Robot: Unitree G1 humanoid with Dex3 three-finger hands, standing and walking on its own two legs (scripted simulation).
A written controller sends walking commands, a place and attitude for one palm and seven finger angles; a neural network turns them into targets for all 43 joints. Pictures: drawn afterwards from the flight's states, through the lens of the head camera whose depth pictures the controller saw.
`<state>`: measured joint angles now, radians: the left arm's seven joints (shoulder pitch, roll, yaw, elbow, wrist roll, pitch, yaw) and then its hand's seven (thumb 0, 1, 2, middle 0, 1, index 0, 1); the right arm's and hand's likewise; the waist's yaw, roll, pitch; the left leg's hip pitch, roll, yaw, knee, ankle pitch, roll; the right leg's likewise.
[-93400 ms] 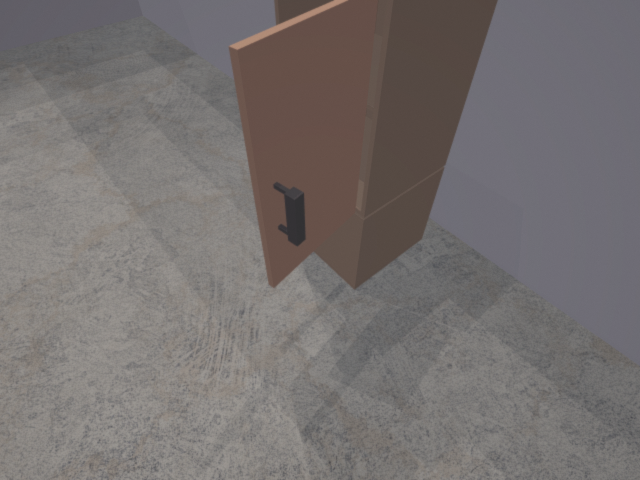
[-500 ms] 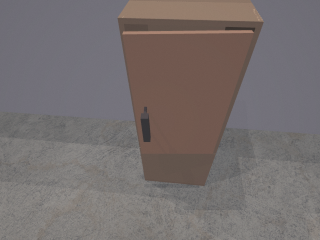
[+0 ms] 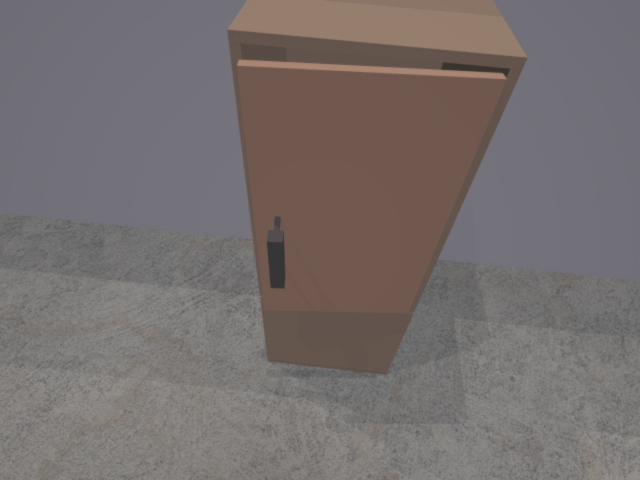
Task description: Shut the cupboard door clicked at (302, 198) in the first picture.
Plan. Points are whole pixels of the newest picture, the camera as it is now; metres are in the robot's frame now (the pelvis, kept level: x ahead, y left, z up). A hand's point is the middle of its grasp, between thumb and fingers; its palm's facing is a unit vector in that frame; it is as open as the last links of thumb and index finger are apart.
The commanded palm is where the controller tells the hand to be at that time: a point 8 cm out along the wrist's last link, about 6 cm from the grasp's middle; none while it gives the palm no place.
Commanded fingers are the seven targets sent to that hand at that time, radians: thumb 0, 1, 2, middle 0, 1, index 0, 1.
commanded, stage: shuffle to correct the standing spot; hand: left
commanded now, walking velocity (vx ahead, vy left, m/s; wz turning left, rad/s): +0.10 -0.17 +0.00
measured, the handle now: (277, 252) +0.52 +0.11 -0.09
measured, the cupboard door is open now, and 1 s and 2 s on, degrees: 6 6 6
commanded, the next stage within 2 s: come to a stop and stand still in 0.64 s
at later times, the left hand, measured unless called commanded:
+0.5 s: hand out of the picture -0.01 +0.08 -0.19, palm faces +0.10 -0.99 -0.11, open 7.4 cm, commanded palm none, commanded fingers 0.00 0.90 0.90 -0.20 -0.30 -0.20 -0.30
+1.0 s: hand out of the picture +0.16 +0.03 -0.17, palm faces +0.08 -0.97 -0.24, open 7.3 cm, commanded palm none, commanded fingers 0.00 0.90 0.90 -0.20 -0.30 -0.20 -0.30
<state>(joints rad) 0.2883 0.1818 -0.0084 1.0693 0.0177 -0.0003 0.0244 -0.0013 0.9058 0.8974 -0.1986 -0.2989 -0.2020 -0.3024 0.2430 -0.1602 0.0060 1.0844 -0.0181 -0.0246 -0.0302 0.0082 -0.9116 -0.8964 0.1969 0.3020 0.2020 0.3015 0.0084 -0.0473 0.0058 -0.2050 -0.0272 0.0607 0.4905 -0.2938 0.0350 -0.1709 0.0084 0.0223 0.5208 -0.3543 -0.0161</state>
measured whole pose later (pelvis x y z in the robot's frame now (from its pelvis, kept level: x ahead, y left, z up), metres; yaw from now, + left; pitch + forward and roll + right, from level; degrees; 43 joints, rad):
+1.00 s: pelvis +0.11 -0.15 -0.01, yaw +3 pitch +1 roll +1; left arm 0.22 0.15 0.03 0.98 0.03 -0.01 0.02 0.00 0.91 0.90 -0.20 -0.30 -0.20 -0.30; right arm 0.27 -0.21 -0.07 1.02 -0.02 0.04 -0.02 0.01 -0.91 -0.90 0.20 0.30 0.20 0.30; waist 0.00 0.04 0.04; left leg -0.39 0.04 0.03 0.89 -0.51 -0.03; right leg -0.34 -0.09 -0.04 0.61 -0.29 0.04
